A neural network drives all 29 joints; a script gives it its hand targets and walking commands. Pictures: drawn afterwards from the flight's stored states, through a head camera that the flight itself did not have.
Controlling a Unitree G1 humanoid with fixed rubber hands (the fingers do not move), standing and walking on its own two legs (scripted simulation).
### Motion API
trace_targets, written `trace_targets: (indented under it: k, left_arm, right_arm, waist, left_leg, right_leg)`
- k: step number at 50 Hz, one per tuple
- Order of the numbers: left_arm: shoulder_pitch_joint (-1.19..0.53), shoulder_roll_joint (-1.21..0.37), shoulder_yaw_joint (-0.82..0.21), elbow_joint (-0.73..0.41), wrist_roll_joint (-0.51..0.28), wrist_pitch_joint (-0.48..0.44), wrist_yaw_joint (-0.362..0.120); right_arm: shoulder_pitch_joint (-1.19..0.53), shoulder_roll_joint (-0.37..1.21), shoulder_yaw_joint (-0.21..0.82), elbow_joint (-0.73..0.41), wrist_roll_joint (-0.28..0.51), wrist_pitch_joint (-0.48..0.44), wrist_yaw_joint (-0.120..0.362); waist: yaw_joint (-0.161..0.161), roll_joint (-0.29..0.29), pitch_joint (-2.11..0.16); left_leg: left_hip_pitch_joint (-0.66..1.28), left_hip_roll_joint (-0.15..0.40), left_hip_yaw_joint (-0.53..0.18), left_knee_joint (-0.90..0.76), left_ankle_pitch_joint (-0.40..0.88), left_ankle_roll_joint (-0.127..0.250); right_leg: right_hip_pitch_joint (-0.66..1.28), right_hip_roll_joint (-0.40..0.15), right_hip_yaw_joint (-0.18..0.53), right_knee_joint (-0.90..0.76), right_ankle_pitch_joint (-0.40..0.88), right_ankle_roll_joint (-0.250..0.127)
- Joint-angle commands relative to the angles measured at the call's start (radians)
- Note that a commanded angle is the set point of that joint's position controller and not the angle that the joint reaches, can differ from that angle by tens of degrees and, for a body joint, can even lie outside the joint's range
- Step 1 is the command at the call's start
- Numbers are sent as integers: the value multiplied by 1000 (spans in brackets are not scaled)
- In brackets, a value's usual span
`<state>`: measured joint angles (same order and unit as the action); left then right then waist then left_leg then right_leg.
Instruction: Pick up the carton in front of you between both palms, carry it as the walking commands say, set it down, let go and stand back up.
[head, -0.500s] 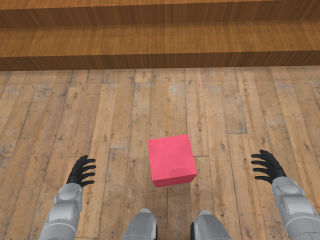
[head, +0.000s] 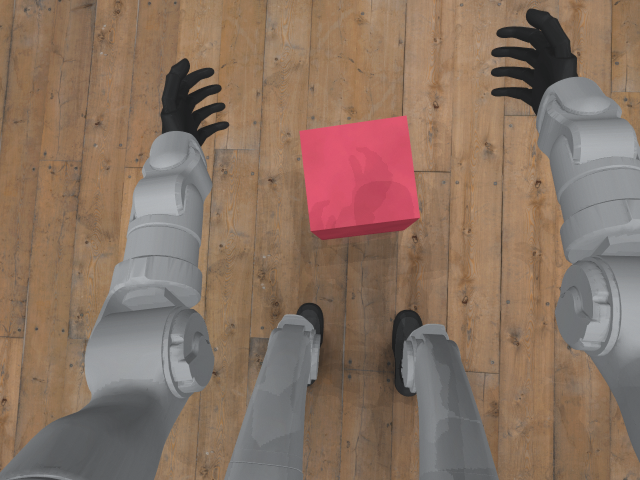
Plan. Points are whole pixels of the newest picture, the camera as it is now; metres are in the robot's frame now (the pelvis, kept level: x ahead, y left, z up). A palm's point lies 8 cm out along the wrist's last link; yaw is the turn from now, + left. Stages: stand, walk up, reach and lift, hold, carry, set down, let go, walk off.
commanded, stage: reach and lift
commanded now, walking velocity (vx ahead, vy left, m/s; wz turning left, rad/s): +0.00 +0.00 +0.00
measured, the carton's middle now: (358, 186) +0.52 +0.03 -0.53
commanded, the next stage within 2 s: none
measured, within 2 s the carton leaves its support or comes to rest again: leaves its support in 1.78 s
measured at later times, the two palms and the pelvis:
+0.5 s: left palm (240, 168) +0.49 +0.22 -0.28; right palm (478, 143) +0.54 -0.16 -0.29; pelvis +0.02 +0.00 -0.12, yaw +2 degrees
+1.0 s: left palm (270, 189) +0.49 +0.21 -0.45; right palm (447, 170) +0.54 -0.15 -0.46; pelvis -0.02 +0.00 -0.27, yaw +2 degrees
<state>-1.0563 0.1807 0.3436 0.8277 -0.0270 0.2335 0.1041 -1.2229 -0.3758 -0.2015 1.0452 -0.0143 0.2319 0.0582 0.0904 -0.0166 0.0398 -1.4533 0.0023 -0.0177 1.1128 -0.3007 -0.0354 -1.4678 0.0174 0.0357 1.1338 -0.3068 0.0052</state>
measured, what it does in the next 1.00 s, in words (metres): lowers itself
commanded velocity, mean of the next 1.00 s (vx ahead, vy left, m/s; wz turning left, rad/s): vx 0.00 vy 0.00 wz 0.00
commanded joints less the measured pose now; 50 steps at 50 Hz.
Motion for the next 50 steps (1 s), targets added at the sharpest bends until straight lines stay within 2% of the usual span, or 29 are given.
trace_targets:
  k: [1,7,12,15,19,24,30,35,39,44,48,50]
  left_arm:
    - [-253,96,56,-104,38,-36,5]
    - [-187,46,109,-142,89,-100,-17]
    - [-106,9,133,-109,111,-164,-39]
    - [-72,9,130,-73,104,-191,-43]
    - [-86,35,92,-65,57,-212,-30]
    - [-137,92,1,-94,-40,-209,-3]
    - [-268,165,-69,-113,-127,-177,30]
    - [-389,182,-92,-29,-157,-149,45]
    - [-467,186,-98,72,-154,-157,42]
    - [-549,207,-111,162,-155,-188,39]
    - [-610,237,-132,149,-182,-215,47]
    - [-619,240,-148,157,-194,-224,49]
  right_arm:
    - [-325,-126,-47,-69,-47,-34,0]
    - [-285,-54,-93,-96,-102,-87,-12]
    - [-185,21,-115,-101,-119,-135,-34]
    - [-122,35,-113,-100,-115,-156,-54]
    - [-128,3,-66,-138,-65,-177,-79]
    - [-196,-57,34,-199,40,-177,-101]
    - [-332,-130,105,-211,127,-149,-119]
    - [-438,-155,127,-97,159,-126,-124]
    - [-502,-167,137,17,165,-138,-121]
    - [-569,-193,157,97,181,-171,-120]
    - [-628,-220,194,67,212,-199,-126]
    - [-636,-216,205,48,221,-206,-130]
  waist:
    - [24,-67,-977]
    - [27,-93,-1060]
    - [19,-98,-1034]
    - [4,-89,-1036]
    - [-4,-73,-1090]
    - [2,-94,-1231]
    - [6,-115,-1278]
    - [8,-92,-1116]
    - [5,-70,-976]
    - [-2,-49,-897]
    - [4,-57,-943]
    - [-4,-68,-940]
  left_leg:
    - [390,-61,103,-99,40,-35]
    - [288,-77,106,-52,241,-38]
    - [100,-78,89,65,359,-38]
    - [-6,-77,78,163,385,-42]
    - [-48,-74,70,299,402,-50]
    - [-79,-70,82,464,387,-56]
    - [-145,-64,111,608,206,-53]
    - [-207,-43,118,677,14,-47]
    - [-246,-28,106,735,-55,-42]
    - [-254,-19,88,810,-34,-41]
    - [-241,-22,83,865,32,-36]
    - [-230,-25,77,889,87,-30]
  right_leg:
    - [504,50,-45,-110,15,21]
    - [540,60,-29,-41,267,20]
    - [408,54,-6,85,441,24]
    - [286,49,1,182,479,28]
    - [134,51,-11,304,429,33]
    - [106,50,-33,474,397,40]
    - [87,44,-54,614,221,34]
    - [-59,25,-60,672,-8,27]
    - [-169,8,-50,722,-101,22]
    - [-237,-4,-36,798,-95,19]
    - [-211,-9,-30,858,-31,18]
    - [-204,-5,-32,883,26,22]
